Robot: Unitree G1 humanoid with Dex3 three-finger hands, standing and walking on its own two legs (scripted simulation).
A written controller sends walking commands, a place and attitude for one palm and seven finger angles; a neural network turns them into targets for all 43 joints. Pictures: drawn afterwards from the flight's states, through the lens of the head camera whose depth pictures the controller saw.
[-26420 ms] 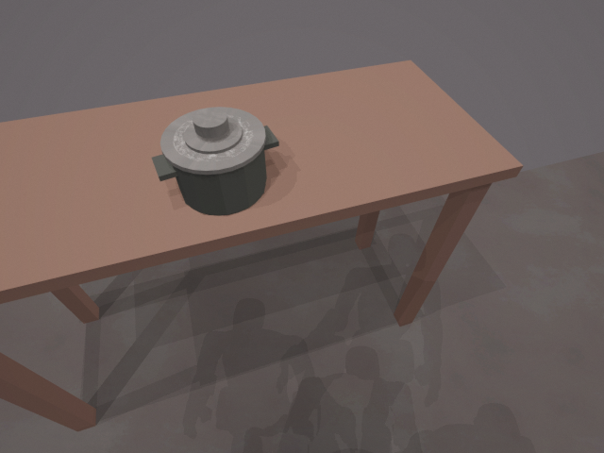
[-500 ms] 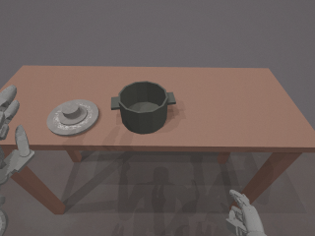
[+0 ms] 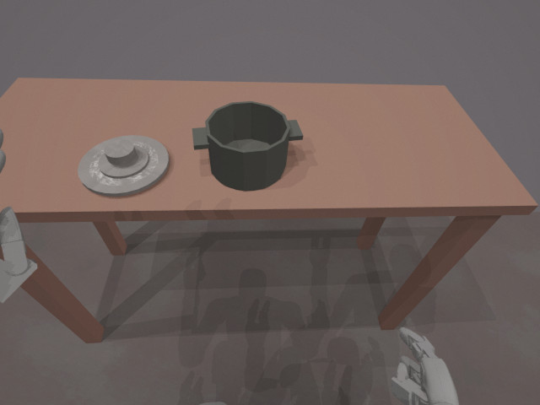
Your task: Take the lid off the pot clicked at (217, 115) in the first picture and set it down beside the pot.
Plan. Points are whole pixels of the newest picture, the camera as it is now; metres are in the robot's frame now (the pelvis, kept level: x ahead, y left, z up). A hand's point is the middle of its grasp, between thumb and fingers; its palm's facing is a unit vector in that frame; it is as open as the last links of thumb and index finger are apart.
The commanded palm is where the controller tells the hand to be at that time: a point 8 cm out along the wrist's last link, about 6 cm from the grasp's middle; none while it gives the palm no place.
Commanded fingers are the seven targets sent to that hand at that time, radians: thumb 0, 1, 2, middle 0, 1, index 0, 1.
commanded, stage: step back with the hand held close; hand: left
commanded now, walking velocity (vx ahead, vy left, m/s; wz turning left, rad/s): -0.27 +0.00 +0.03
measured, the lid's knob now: (120, 152) +0.53 +0.33 +0.05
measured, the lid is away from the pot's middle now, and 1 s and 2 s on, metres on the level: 0.25 0.25 0.25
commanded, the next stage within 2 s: stop stepping back and stand still in 0.58 s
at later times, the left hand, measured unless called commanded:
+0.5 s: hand out of the picture +0.10 +0.24 +0.22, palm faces +0.41 -0.79 -0.45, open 7.5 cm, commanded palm +0.04 +0.29 +0.22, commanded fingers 0.00 0.90 0.90 -0.20 -0.30 -0.20 -0.30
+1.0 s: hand out of the picture -0.05 +0.23 +0.26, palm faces +0.41 -0.82 -0.40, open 7.5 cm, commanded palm -0.08 +0.28 +0.22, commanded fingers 0.00 0.90 0.90 -0.20 -0.30 -0.20 -0.30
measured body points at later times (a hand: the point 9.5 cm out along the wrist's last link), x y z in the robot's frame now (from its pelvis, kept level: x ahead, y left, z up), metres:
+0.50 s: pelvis -0.08 +0.01 +0.00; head -0.07 +0.02 +0.45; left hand +0.08 +0.28 +0.25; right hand +0.09 -0.23 -0.08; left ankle -0.01 +0.10 -0.71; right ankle -0.06 -0.14 -0.73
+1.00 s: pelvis -0.22 +0.01 +0.01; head -0.26 +0.03 +0.46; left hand -0.08 +0.27 +0.28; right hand -0.09 -0.24 -0.07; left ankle -0.23 +0.12 -0.68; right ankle -0.24 -0.11 -0.73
